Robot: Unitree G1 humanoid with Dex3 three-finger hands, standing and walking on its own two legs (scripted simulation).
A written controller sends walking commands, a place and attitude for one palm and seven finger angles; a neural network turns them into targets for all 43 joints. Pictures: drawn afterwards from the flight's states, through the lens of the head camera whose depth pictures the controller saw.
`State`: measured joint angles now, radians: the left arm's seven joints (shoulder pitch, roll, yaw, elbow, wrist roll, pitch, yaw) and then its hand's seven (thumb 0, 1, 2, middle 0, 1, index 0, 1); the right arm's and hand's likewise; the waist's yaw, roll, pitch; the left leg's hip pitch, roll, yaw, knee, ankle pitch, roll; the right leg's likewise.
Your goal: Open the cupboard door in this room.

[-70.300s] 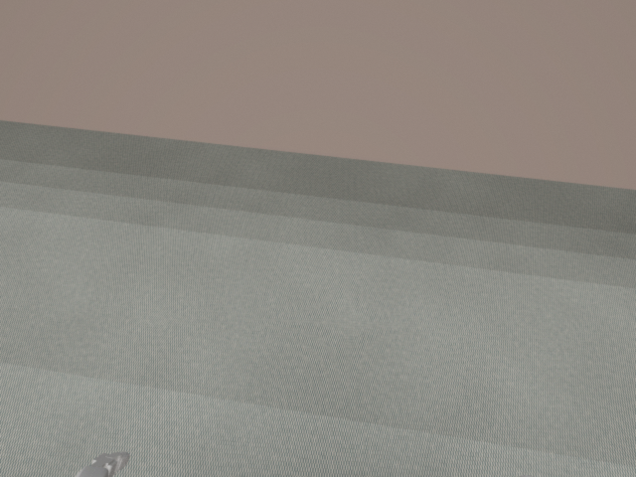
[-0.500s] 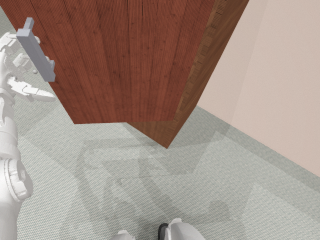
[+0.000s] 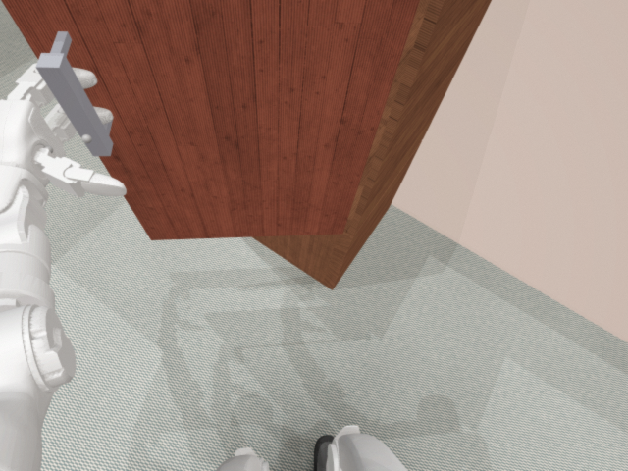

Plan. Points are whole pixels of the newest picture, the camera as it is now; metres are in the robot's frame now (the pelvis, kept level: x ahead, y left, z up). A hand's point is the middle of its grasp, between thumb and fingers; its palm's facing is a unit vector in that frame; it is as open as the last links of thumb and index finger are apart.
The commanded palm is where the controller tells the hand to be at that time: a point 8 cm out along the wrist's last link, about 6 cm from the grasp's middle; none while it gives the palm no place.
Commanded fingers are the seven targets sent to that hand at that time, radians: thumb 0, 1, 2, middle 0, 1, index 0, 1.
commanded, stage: slide the fingers in behind the handle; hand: left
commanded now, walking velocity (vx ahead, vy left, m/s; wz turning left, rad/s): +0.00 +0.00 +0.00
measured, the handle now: (83, 98) +0.55 +0.25 +0.10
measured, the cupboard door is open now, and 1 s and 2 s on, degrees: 39 39 78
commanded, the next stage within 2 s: close the thumb around the handle in 0.10 s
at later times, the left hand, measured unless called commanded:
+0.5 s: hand (91, 138) +0.49 +0.23 +0.10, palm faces +0.00 -1.00 -0.02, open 11.4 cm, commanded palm +0.47 +0.27 +0.09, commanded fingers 0.00 0.40 0.68 -0.36 -1.30 -0.36 -1.30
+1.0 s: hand (94, 137) +0.49 +0.23 +0.10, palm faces +0.00 -1.00 -0.01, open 5.9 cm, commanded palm +0.47 +0.28 +0.09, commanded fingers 0.00 0.90 0.90 -0.40 -1.35 -0.40 -1.35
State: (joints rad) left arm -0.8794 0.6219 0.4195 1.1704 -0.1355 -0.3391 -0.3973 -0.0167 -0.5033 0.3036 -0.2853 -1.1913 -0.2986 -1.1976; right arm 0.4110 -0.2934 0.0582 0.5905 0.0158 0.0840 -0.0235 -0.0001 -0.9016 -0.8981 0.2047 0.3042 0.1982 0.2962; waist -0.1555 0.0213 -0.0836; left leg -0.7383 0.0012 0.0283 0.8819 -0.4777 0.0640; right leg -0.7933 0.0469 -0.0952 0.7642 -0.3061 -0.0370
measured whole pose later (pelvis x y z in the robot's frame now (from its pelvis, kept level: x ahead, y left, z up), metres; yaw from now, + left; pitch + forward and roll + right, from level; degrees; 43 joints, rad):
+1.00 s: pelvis +0.00 +0.00 +0.00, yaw -1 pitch +19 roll -3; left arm -0.84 0.60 0.44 1.16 -0.14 -0.34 -0.38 0.01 0.71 0.82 -0.34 -1.32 -0.35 -1.34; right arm 0.42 -0.29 0.05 0.59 0.02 0.09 -0.02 0.00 -0.90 -0.90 0.20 0.30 0.20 0.30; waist -0.16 0.02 -0.09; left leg -0.72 0.01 0.04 0.87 -0.48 0.06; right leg -0.78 0.05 -0.08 0.76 -0.31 -0.04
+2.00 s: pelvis +0.00 -0.04 +0.02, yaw +2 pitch +5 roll +0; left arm 0.24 -0.02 -0.10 -0.12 -0.02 -0.08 0.42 0.02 0.63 0.75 -0.34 -1.25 -0.34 -1.31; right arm 0.15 -0.17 0.06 0.51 -0.03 0.10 -0.01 0.01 -0.90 -0.90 0.20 0.30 0.20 0.30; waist 0.00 0.04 -0.08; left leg -0.37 -0.01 0.01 0.73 -0.44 0.02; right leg -0.46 0.05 -0.10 0.70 -0.32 -0.08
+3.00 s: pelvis -0.02 -0.02 +0.02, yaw +3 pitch +4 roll +0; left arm 0.07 -0.01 -0.12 0.08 0.01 -0.18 0.37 -0.02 -0.50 0.30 -0.30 -0.57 -0.28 -0.56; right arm 0.19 -0.20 0.05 0.58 -0.04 0.00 -0.03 0.01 -0.90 -0.90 0.20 0.30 0.20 0.30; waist 0.03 0.03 -0.06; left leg -0.40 -0.05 0.00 0.73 -0.40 0.04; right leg -0.49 0.00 -0.10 0.71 -0.30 -0.06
